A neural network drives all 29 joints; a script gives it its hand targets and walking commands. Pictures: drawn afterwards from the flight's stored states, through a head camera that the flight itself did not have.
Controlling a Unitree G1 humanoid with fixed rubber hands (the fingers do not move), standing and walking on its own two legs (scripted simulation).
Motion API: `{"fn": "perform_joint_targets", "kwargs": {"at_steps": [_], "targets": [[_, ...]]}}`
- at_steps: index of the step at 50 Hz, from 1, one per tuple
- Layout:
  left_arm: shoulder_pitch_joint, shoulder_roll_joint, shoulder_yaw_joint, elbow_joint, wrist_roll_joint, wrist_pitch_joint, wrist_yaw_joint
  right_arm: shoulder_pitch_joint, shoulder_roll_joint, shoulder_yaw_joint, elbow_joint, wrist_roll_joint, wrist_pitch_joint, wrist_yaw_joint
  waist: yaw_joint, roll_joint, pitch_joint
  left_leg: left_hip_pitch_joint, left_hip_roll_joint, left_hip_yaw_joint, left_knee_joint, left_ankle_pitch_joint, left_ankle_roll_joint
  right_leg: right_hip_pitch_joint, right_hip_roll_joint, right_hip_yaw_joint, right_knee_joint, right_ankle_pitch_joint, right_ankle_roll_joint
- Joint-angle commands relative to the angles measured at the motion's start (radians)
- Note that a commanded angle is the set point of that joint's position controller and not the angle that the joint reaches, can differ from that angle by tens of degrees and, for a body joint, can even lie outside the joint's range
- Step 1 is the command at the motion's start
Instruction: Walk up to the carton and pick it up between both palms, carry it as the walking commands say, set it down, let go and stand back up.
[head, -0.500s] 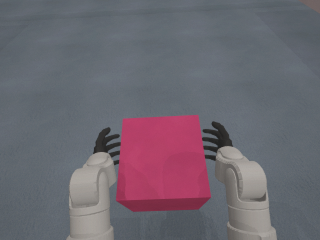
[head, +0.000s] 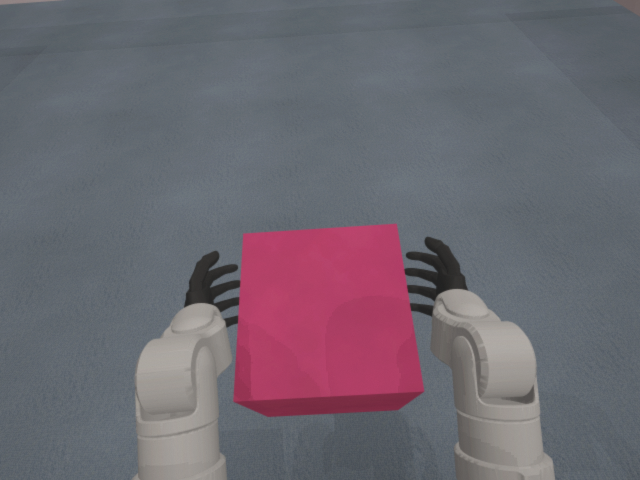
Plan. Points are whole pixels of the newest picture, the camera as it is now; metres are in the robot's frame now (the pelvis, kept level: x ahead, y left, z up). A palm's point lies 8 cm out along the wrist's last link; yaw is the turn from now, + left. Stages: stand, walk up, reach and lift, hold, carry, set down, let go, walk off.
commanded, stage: carry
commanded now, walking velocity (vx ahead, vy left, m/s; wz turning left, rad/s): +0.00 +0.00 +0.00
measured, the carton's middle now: (326, 328) +0.32 +0.00 +0.00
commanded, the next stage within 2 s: none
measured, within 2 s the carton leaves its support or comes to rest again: neither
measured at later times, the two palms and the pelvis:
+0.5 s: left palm (230, 150) +0.58 +0.14 +0.11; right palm (399, 137) +0.59 -0.13 +0.11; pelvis +0.30 +0.00 +0.02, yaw +0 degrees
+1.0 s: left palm (240, 92) +0.80 +0.15 +0.10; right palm (375, 85) +0.81 -0.12 +0.09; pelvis +0.52 +0.00 +0.00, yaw +3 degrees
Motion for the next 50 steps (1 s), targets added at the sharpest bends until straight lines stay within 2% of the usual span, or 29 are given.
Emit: {"fn": "perform_joint_targets", "kwargs": {"at_steps": [1, 2, 4, 7, 9, 10, 11, 12, 13, 15, 18, 21, 24, 26, 30, 32, 33, 34, 36, 38, 39, 41, 42, 43, 44, 45, 46, 48, 50], "targets": [[-0.301, -0.994, -0.604, -0.111, -0.319, -0.016, -0.237, -0.318, 0.954, 0.551, -0.156, 0.312, -0.010, 0.215, 0.037, -0.346, -0.336, -0.653, -0.115, -0.074, 0.654, -0.114, 0.011, 0.891, -0.382, 0.428, -0.127, 1.125, -0.244], [-0.365, -1.021, -0.606, -0.165, -0.324, -0.024, -0.241, -0.427, 0.964, 0.574, -0.245, 0.335, -0.026, 0.211, 0.037, -0.299, -0.306, -0.726, -0.093, -0.071, 0.612, -0.060, 0.007, 0.931, -0.355, 0.320, -0.115, 1.298, -0.169], [-0.364, -1.035, -0.618, -0.171, -0.314, -0.043, -0.239, -0.402, 1.012, 0.592, -0.276, 0.354, -0.043, 0.226, 0.038, -0.195, -0.283, -0.728, -0.071, -0.060, 0.366, -0.054, 0.008, 0.895, -0.290, 0.239, -0.142, 1.152, -0.119], [-0.361, -1.042, -0.623, -0.185, -0.324, -0.041, -0.248, -0.417, 1.030, 0.591, -0.280, 0.357, -0.052, 0.218, 0.034, -0.317, -0.277, -0.626, -0.080, -0.034, 0.013, 0.075, 0.013, 0.914, -0.270, 0.154, -0.135, 1.112, -0.111], [-0.370, -1.065, -0.656, -0.239, -0.340, -0.042, -0.241, -0.402, 1.039, 0.585, -0.304, 0.371, -0.056, 0.220, 0.012, -0.167, -0.331, -0.280, -0.147, 0.069, -0.261, 0.360, 0.014, 0.720, -0.184, -0.019, -0.051, 1.077, -0.052], [-0.373, -1.028, -0.653, -0.228, -0.334, -0.035, -0.240, -0.369, 1.022, 0.561, -0.272, 0.353, -0.050, 0.223, -0.013, -0.123, -0.380, -0.009, -0.150, 0.100, -0.324, 0.584, 0.009, 0.541, -0.155, -0.078, 0.046, 0.968, -0.020], [-0.373, -1.044, -0.663, -0.221, -0.336, -0.035, -0.237, -0.350, 1.012, 0.562, -0.287, 0.353, -0.052, 0.221, -0.036, -0.071, -0.411, 0.241, -0.051, -0.031, -0.312, 0.904, 0.036, 0.312, -0.125, -0.088, 0.175, 0.790, 0.037], [-0.403, -1.019, -0.673, -0.288, -0.344, -0.041, -0.229, -0.331, 1.032, 0.549, -0.251, 0.366, -0.048, 0.230, -0.049, 0.142, -0.508, 0.610, 0.153, -0.228, -0.115, 1.618, 0.109, -0.035, -0.056, -0.119, 0.324, 0.189, 0.071], [-0.355, -1.030, -0.680, -0.177, -0.318, -0.015, -0.228, -0.324, 0.952, 0.513, -0.241, 0.322, -0.041, 0.225, -0.028, 0.296, -0.450, 0.685, 0.246, -0.349, -0.041, 2.020, 0.199, -0.204, 0.054, -0.079, 0.437, -0.334, 0.063], [-0.357, -1.027, -0.675, -0.199, -0.325, -0.019, -0.236, -0.362, 0.975, 0.540, -0.258, 0.351, -0.043, 0.236, -0.033, 0.167, -0.408, 0.725, 0.261, -0.352, -0.063, 1.833, 0.215, -0.322, 0.022, -0.038, 0.333, -0.388, 0.050], [-0.381, -1.028, -0.673, -0.211, -0.334, -0.029, -0.234, -0.309, 0.998, 0.538, -0.226, 0.334, -0.039, 0.229, -0.031, 0.174, -0.279, 0.596, 0.170, -0.208, -0.094, 1.590, 0.144, -0.235, 0.026, -0.099, -0.045, -0.256, 0.059], [-0.357, -1.025, -0.638, -0.151, -0.310, -0.014, -0.234, -0.389, 0.967, 0.562, -0.260, 0.353, -0.022, 0.233, -0.008, 0.138, -0.378, 0.316, 0.112, -0.088, -0.064, 1.207, 0.062, 0.224, -0.012, -0.087, -0.262, 0.313, 0.034], [-0.386, -1.054, -0.666, -0.176, -0.322, -0.010, -0.242, -0.389, 0.977, 0.568, -0.263, 0.341, -0.020, 0.234, -0.006, -0.155, -0.432, -0.061, -0.015, -0.034, 0.005, 0.525, -0.002, 0.579, -0.226, 0.103, -0.062, 1.295, -0.062], [-0.281, -1.010, -0.629, -0.126, -0.310, -0.001, -0.248, -0.390, 0.957, 0.601, -0.300, 0.352, -0.017, 0.214, 0.010, -0.342, -0.382, -0.353, -0.099, 0.031, 0.019, 0.095, -0.007, 0.851, -0.289, 0.177, -0.017, 1.690, -0.120], [-0.311, -1.011, -0.630, -0.147, -0.303, -0.017, -0.238, -0.392, 0.989, 0.597, -0.293, 0.364, -0.028, 0.220, 0.025, -0.270, -0.390, -0.512, -0.142, 0.086, -0.006, 0.046, -0.008, 0.984, -0.239, 0.132, 0.044, 1.653, -0.096], [-0.335, -1.020, -0.656, -0.180, -0.313, -0.023, -0.243, -0.328, 0.992, 0.590, -0.277, 0.345, -0.034, 0.227, 0.003, -0.244, -0.381, -0.354, -0.125, 0.083, -0.143, 0.225, -0.014, 0.827, -0.198, 0.077, 0.080, 1.500, -0.068], [-0.365, -1.021, -0.656, -0.215, -0.335, -0.024, -0.247, -0.325, 1.010, 0.587, -0.255, 0.353, -0.027, 0.228, -0.012, -0.178, -0.411, -0.165, -0.098, 0.059, -0.234, 0.513, -0.009, 0.686, -0.168, 0.023, 0.117, 1.401, -0.045], [-0.402, -1.018, -0.682, -0.247, -0.341, -0.026, -0.237, -0.266, 0.989, 0.548, -0.226, 0.336, -0.028, 0.229, -0.033, 0.040, -0.433, 0.169, -0.060, 0.026, -0.185, 1.130, 0.011, 0.384, -0.077, -0.080, 0.325, 1.212, -0.001], [-0.460, -1.034, -0.721, -0.320, -0.356, -0.045, -0.230, -0.299, 1.003, 0.554, -0.268, 0.372, -0.054, 0.236, -0.051, 0.460, -0.381, 0.889, 0.123, -0.201, 0.050, 2.247, 0.114, -0.459, 0.117, -0.199, 0.437, -0.353, 0.028], [-0.440, -1.056, -0.705, -0.260, -0.354, -0.043, -0.230, -0.361, 0.998, 0.577, -0.343, 0.373, -0.058, 0.233, -0.067, 0.253, -0.258, 0.847, 0.134, -0.280, -0.002, 1.978, 0.142, -0.604, 0.117, -0.173, 0.398, -0.428, 0.005], [-0.469, -1.049, -0.689, -0.241, -0.357, -0.038, -0.227, -0.392, 1.003, 0.567, -0.315, 0.371, -0.049, 0.235, -0.062, 0.120, -0.207, 0.733, 0.100, -0.252, -0.040, 1.817, 0.132, -0.505, 0.138, -0.208, 0.231, -0.336, 0.000], [-0.381, -1.008, -0.634, -0.178, -0.337, -0.028, -0.234, -0.395, 0.949, 0.576, -0.305, 0.367, -0.042, 0.225, -0.018, 0.032, -0.298, 0.397, 0.037, -0.104, 0.055, 1.579, 0.095, -0.001, 0.141, -0.206, -0.112, 0.046, -0.009], [-0.331, -0.996, -0.620, -0.140, -0.321, -0.022, -0.233, -0.336, 0.901, 0.562, -0.285, 0.340, -0.039, 0.214, 0.005, 0.070, -0.398, 0.284, 0.051, -0.026, 0.217, 1.372, 0.060, 0.281, 0.043, -0.067, -0.272, 0.396, -0.026], [-0.282, -0.979, -0.604, -0.099, -0.295, -0.021, -0.228, -0.394, 0.872, 0.586, -0.320, 0.351, -0.036, 0.219, 0.027, -0.095, -0.508, -0.045, -0.023, -0.011, 0.438, 0.855, 0.029, 0.650, -0.122, 0.105, -0.101, 1.146, -0.116], [-0.341, -1.015, -0.634, -0.180, -0.315, -0.031, -0.232, -0.338, 0.926, 0.600, -0.290, 0.358, -0.040, 0.228, 0.034, -0.288, -0.495, -0.389, -0.167, -0.029, 0.621, -0.106, 0.002, 0.873, -0.326, 0.338, 0.001, 1.850, -0.254], [-0.330, -1.028, -0.637, -0.177, -0.343, -0.041, -0.238, -0.373, 0.936, 0.608, -0.315, 0.368, -0.049, 0.223, 0.038, -0.351, -0.458, -0.457, -0.161, -0.105, 0.641, -0.190, 0.007, 0.865, -0.348, 0.353, -0.022, 1.783, -0.306], [-0.289, -1.019, -0.606, -0.092, -0.309, -0.032, -0.237, -0.440, 0.927, 0.611, -0.322, 0.369, -0.035, 0.219, 0.046, -0.323, -0.342, -0.610, -0.152, -0.090, 0.622, -0.206, 0.021, 0.881, -0.344, 0.323, -0.038, 1.684, -0.280], [-0.313, -1.049, -0.640, -0.109, -0.319, -0.026, -0.242, -0.452, 0.920, 0.600, -0.326, 0.363, -0.042, 0.227, 0.035, -0.119, -0.237, -0.637, -0.121, -0.135, 0.499, -0.199, 0.053, 0.717, -0.280, 0.338, -0.076, 1.336, -0.233], [-0.293, -0.993, -0.634, -0.130, -0.312, -0.028, -0.235, -0.400, 0.941, 0.604, -0.296, 0.360, -0.037, 0.220, 0.030, -0.221, -0.242, -0.661, -0.095, -0.106, 0.300, -0.150, 0.062, 0.772, -0.240, 0.255, -0.040, 1.239, -0.165]]}}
